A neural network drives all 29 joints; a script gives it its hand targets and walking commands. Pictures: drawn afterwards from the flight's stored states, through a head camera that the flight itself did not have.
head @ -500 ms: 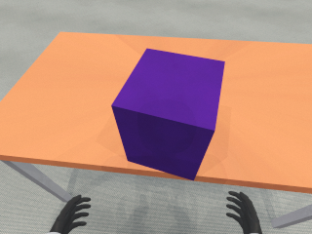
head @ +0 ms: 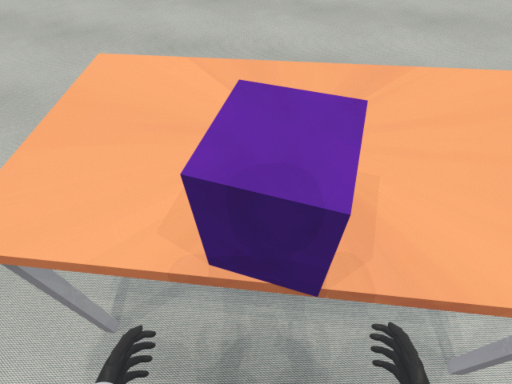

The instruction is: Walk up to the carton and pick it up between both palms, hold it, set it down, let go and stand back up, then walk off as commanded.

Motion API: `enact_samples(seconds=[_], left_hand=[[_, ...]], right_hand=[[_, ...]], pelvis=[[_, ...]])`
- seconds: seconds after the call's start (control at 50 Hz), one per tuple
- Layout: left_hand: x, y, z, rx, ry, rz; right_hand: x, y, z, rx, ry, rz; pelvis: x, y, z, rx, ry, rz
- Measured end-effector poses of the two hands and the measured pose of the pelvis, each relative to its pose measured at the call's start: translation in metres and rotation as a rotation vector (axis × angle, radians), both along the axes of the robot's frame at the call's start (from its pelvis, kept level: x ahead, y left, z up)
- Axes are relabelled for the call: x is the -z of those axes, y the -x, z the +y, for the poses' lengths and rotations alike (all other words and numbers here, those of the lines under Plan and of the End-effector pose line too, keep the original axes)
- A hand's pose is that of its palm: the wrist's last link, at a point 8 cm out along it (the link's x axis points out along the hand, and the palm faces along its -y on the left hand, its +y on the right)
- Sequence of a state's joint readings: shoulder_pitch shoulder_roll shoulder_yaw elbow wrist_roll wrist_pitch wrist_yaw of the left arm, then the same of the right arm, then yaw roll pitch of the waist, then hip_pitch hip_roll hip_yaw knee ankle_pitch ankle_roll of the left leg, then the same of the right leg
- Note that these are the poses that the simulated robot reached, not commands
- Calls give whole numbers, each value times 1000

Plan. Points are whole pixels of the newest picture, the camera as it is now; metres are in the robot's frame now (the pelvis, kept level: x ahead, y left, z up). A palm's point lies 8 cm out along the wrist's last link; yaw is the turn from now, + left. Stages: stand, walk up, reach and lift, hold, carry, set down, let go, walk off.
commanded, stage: let go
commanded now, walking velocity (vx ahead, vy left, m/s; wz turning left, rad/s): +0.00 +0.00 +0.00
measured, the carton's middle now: (279, 191) +0.39 -0.01 +0.07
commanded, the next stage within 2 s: stand in 0.42 s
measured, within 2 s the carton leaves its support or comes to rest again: neither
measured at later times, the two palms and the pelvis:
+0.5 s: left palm (115, 380) +0.14 +0.24 -0.07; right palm (412, 376) +0.15 -0.22 -0.09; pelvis +0.00 +0.00 +0.00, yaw +0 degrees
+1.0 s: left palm out of the picture +0.10 +0.26 -0.10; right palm out of the picture +0.10 -0.28 -0.11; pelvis +0.00 +0.00 -0.01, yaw +0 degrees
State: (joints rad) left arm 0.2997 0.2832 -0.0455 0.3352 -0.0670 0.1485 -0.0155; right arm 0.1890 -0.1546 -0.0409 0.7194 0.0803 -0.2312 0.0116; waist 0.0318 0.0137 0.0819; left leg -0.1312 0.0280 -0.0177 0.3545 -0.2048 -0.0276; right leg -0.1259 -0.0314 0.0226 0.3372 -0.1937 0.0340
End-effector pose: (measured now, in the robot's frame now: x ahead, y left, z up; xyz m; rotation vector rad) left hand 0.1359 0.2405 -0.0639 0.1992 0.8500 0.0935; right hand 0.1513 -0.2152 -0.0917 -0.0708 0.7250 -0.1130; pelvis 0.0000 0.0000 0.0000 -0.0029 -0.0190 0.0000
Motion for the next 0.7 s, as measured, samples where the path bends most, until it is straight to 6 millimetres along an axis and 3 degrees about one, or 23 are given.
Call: enact_samples(seconds=[0.5,0.7], left_hand=[[5,-2,-2,14,-25,-8],[16,7,18,-1,-79,-28]], right_hand=[[0,-3,-2,-34,20,-10],[19,33,-48,-14,140,235]], pelvis=[[1,3,-1,0,-1,-10],[8,1,1,0,2,-45]])
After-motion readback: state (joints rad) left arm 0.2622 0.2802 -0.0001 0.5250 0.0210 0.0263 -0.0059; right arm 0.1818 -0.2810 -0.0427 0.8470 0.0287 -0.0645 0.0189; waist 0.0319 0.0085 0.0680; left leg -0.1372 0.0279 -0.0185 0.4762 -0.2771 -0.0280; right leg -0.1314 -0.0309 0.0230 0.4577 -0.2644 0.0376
